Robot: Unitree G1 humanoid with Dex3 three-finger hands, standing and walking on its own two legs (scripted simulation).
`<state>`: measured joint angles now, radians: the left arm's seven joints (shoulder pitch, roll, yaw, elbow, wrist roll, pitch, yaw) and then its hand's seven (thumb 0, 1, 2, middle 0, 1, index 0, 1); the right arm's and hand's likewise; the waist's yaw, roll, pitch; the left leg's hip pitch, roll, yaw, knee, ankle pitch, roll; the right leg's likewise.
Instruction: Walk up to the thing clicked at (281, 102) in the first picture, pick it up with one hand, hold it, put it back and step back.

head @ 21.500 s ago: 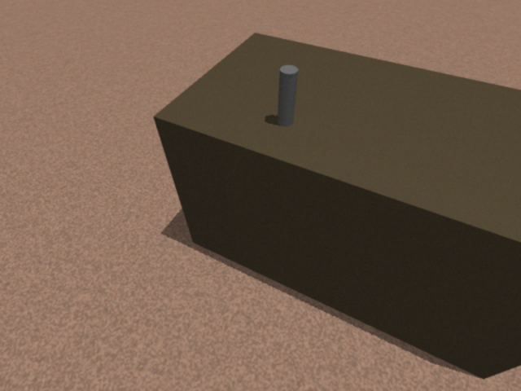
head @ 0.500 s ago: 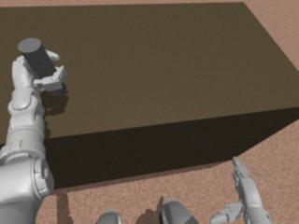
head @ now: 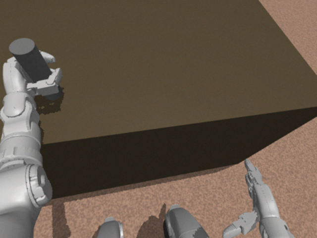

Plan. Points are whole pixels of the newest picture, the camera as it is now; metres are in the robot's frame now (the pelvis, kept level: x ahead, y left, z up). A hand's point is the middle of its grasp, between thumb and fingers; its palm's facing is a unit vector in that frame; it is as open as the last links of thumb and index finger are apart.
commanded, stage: lower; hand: left
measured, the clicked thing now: (40, 73) +0.51 +0.22 +0.09
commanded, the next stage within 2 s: loosen in 0.34 s
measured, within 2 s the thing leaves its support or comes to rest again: rests again in 0.12 s
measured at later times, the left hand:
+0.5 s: hand (50, 78) +0.51 +0.20 +0.07, palm faces +0.13 -0.99 -0.02, open 5.8 cm
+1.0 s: hand (50, 79) +0.51 +0.20 +0.06, palm faces +0.14 -0.99 +0.00, open 12.4 cm
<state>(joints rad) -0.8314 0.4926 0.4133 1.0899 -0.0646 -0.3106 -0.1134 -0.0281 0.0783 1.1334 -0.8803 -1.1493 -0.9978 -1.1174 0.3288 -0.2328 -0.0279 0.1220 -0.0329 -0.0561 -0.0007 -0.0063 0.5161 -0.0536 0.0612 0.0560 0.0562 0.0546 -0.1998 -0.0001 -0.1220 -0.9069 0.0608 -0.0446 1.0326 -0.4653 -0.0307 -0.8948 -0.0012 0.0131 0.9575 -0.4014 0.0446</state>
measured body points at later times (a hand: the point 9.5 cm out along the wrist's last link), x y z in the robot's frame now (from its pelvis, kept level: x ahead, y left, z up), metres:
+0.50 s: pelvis -0.01 +0.00 -0.01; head +0.11 +0.03 +0.42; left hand +0.49 +0.26 +0.07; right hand +0.15 -0.26 -0.02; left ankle +0.01 +0.13 -0.67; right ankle +0.03 -0.15 -0.67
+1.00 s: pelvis +0.00 +0.00 -0.02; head +0.12 +0.03 +0.41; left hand +0.50 +0.26 +0.06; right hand +0.15 -0.26 -0.02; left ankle +0.01 +0.13 -0.67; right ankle +0.03 -0.15 -0.67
